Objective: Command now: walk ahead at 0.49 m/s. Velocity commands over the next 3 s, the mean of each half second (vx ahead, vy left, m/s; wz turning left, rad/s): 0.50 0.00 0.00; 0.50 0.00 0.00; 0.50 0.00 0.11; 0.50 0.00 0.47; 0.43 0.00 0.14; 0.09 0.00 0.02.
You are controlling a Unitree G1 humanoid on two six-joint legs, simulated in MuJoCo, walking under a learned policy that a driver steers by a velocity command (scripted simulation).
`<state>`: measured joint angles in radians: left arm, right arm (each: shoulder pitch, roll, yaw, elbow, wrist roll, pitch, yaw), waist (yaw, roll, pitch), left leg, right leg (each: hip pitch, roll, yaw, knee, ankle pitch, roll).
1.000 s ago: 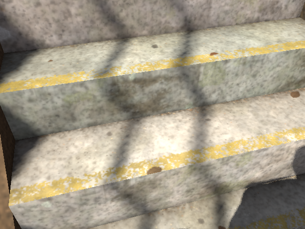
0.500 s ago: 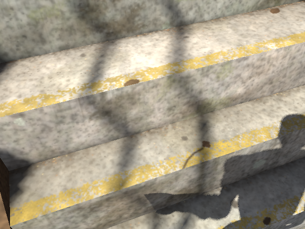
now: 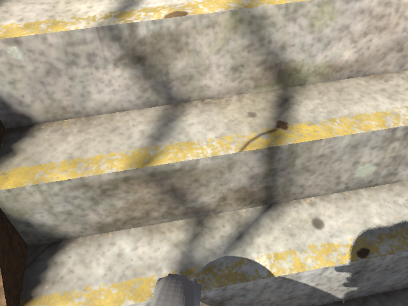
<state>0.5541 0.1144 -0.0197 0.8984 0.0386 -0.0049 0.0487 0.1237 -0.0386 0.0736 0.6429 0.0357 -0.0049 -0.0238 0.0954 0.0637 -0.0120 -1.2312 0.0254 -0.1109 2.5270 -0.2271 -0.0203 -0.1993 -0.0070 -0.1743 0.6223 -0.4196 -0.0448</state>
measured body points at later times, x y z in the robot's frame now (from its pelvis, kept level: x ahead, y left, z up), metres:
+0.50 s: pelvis +0.14 +0.06 +0.18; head +0.12 +0.07 +0.63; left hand +0.32 +0.27 +0.09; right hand +0.13 -0.17 +0.03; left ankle +0.16 +0.14 -0.51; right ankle +0.14 -0.13 -0.26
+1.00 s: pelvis +0.38 -0.04 +0.25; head +0.42 -0.03 +0.70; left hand +0.67 +0.06 +0.21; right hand +0.25 -0.24 +0.11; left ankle +0.18 +0.14 -0.47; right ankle +0.51 -0.17 -0.30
